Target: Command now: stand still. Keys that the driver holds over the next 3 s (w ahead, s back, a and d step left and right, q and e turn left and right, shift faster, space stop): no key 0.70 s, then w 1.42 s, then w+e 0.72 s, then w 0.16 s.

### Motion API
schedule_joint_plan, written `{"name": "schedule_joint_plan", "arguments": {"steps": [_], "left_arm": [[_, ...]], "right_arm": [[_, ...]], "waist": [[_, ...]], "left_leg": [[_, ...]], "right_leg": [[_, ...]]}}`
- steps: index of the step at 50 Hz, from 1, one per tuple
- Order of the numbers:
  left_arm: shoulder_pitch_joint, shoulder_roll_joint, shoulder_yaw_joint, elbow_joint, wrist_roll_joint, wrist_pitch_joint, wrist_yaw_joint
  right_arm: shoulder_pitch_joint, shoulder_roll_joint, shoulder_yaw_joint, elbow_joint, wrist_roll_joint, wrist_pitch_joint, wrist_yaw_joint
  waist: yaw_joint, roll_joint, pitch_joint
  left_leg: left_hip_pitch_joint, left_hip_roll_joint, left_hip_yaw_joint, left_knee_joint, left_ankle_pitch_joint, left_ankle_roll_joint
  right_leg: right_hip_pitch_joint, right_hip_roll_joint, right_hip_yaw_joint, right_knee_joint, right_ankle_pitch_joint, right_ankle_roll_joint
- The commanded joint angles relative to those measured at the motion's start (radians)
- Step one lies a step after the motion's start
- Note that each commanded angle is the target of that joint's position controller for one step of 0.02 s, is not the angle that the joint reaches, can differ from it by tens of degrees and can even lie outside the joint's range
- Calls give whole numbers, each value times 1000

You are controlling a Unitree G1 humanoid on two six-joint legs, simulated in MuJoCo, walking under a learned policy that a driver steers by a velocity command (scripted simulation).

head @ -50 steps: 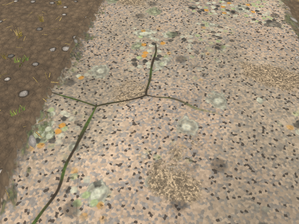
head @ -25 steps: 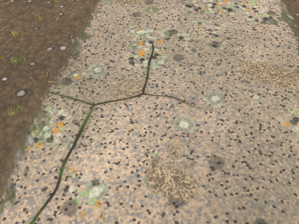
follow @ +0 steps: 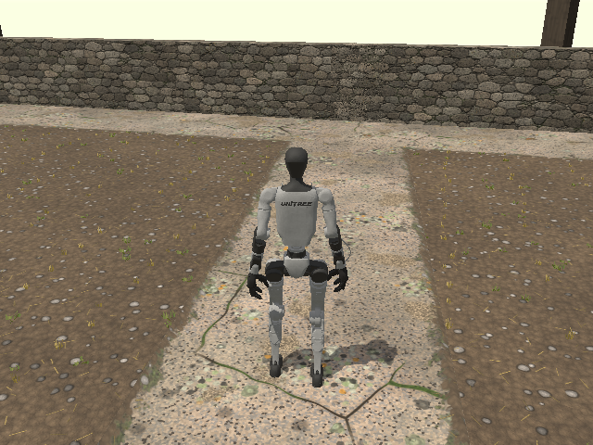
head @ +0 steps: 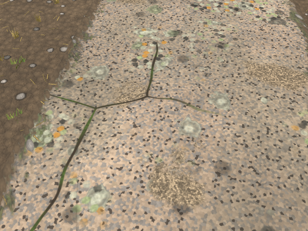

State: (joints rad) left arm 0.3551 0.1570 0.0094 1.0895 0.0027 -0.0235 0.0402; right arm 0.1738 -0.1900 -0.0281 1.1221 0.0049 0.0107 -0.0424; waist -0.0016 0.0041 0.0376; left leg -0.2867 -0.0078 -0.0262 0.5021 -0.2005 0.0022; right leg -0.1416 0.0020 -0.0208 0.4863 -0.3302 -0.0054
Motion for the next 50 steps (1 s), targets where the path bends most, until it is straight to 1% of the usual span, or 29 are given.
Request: {"name": "schedule_joint_plan", "arguments": {"steps": [1,35,36,37,38,39,40,41,42,43,44,45,46,47,48,49,50], "left_arm": [[97,81,14,-6,0,-3,2],[129,64,18,-7,-3,-5,3],[150,56,17,4,-3,-4,3],[156,72,23,6,-9,-1,6],[145,101,33,-6,-15,1,10],[153,121,39,-16,-21,-2,12],[186,149,49,-17,-28,-11,12],[183,190,64,-22,-33,-21,11],[170,202,70,-30,-31,-32,9],[159,187,68,-37,-24,-42,6],[144,176,67,-46,-24,-49,0],[125,172,66,-54,-31,-50,-6],[96,177,67,-62,-37,-47,-10],[80,181,67,-69,-39,-41,-14],[70,188,66,-78,-35,-42,-16],[19,163,56,-100,-32,-49,-19],[17,79,36,-140,-29,-68,-18]], "right_arm": [[24,-94,-13,-23,0,-6,-3],[62,-79,-14,-21,2,-7,-7],[80,-68,-11,-11,2,-6,-7],[85,-72,-14,-9,6,-6,-7],[85,-80,-19,-11,11,-8,-7],[61,-81,-20,-25,12,-17,-5],[20,-66,-17,-47,15,-34,1],[-10,-45,-12,-66,20,-55,11],[-38,-47,-12,-83,22,-72,20],[-53,-54,-14,-97,26,-87,28],[-55,-60,-15,-107,33,-99,34],[-40,-64,-17,-109,38,-109,40],[4,-61,-21,-92,40,-115,44],[95,-63,-31,-49,38,-116,47],[204,-81,-48,-8,32,-111,47],[351,-130,-70,23,29,-109,44],[490,-257,-97,27,28,-111,43]], "waist": [[0,-8,17],[0,-9,28],[1,-14,5],[3,-30,23],[7,-58,55],[20,-80,97],[43,-124,128],[48,-183,163],[51,-181,197],[46,-166,209],[37,-154,204],[21,-140,186],[-8,-127,161],[-43,-112,120],[-84,-99,66],[-154,12,15],[-178,300,-66]], "left_leg": [[104,30,-29,-59,126,42],[105,31,-25,-53,135,36],[115,16,-9,-50,31,36],[88,-11,18,-23,-131,38],[28,-36,44,16,-299,44],[-51,-40,52,60,-375,50],[-134,-40,69,140,-341,50],[-206,-24,90,249,-239,51],[-268,23,58,320,-216,63],[-324,51,37,352,-258,75],[-341,68,29,318,-292,85],[-291,68,41,228,-285,92],[-152,42,84,107,-219,92],[44,-13,138,28,-100,77],[216,-50,148,21,-41,66],[366,56,-27,-64,-93,104],[524,317,-500,-259,-201,244]], "right_leg": [[-137,-29,27,-115,100,-16],[-137,-27,28,-117,109,-19],[-128,-21,22,-127,6,-24],[-142,-20,33,-137,-144,-43],[-160,-38,70,-151,-305,-74],[-168,-85,139,-191,-436,-111],[-140,-166,252,-254,-517,-157],[-112,-273,386,-322,-535,-211],[-106,-342,464,-348,-491,-248],[-71,-359,475,-344,-402,-254],[-29,-347,440,-326,-314,-238],[-17,-315,376,-302,-246,-209],[-64,-264,290,-266,-190,-177],[-148,-208,215,-209,-133,-153],[-220,-163,165,-119,2,-135],[-322,-89,67,145,150,-88],[-537,40,-49,532,-15,-19]]}}
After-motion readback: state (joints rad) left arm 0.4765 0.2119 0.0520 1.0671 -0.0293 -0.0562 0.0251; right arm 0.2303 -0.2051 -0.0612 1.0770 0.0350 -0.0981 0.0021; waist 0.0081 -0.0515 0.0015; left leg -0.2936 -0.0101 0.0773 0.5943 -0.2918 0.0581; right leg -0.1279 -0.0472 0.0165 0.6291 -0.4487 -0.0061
